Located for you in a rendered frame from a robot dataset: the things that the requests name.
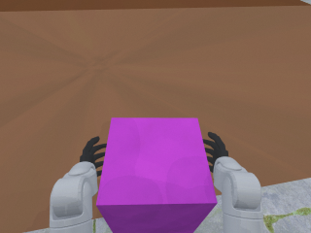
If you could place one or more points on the robot right forearm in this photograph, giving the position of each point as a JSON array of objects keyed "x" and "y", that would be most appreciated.
[{"x": 241, "y": 197}]

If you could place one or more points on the robot left hand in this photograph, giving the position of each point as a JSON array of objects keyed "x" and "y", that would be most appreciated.
[{"x": 90, "y": 156}]

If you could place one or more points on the robot left forearm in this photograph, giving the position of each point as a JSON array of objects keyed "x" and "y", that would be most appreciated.
[{"x": 71, "y": 200}]

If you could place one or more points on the carton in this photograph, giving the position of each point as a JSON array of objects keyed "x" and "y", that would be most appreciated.
[{"x": 155, "y": 176}]

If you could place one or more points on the robot right hand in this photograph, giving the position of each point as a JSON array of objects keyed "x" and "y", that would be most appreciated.
[{"x": 218, "y": 149}]

